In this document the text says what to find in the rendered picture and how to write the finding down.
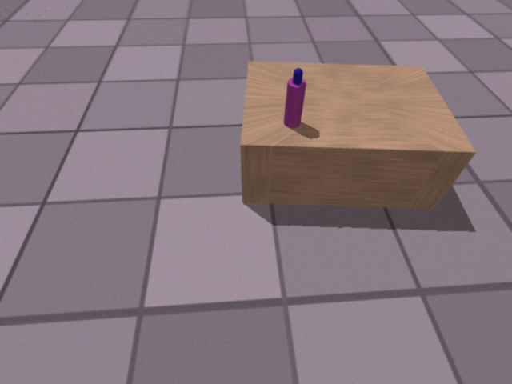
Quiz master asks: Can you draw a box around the bottle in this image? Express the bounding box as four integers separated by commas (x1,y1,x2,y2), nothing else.
284,68,306,128

